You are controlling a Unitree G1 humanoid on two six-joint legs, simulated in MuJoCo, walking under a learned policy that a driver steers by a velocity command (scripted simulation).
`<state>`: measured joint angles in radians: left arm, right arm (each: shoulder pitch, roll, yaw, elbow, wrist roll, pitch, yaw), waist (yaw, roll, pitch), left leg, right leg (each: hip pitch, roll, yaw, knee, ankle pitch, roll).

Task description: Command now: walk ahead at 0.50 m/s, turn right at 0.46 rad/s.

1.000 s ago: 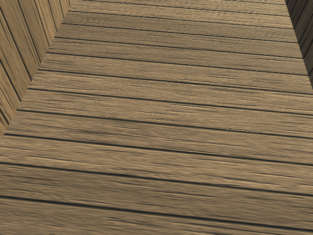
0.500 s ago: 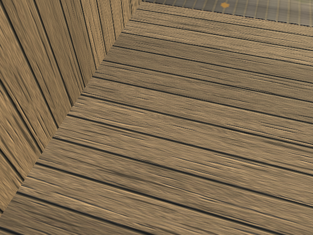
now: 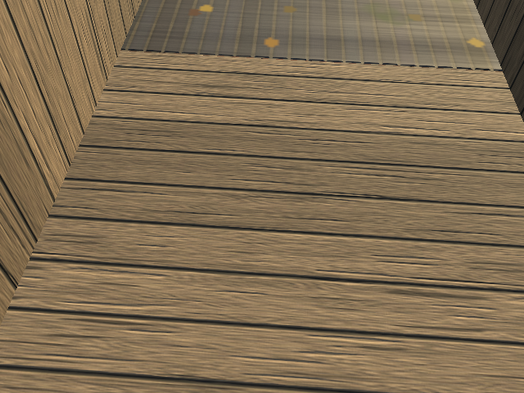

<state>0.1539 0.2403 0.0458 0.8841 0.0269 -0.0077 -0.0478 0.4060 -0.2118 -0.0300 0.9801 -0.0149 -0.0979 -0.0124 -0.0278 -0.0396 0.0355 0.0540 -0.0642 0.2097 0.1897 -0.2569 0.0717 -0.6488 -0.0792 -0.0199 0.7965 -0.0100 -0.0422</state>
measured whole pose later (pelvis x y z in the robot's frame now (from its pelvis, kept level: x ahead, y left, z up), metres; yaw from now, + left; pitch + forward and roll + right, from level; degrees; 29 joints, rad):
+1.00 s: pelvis +0.55 -0.08 +0.01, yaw -19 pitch +0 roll +1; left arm 0.18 0.26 0.03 0.86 0.04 -0.03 -0.03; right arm 0.39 -0.22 -0.04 0.95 -0.01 -0.08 0.02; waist -0.02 -0.05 0.03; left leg -0.06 -0.08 0.06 0.23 -0.17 0.08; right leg -0.60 -0.09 0.01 0.90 -0.15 -0.02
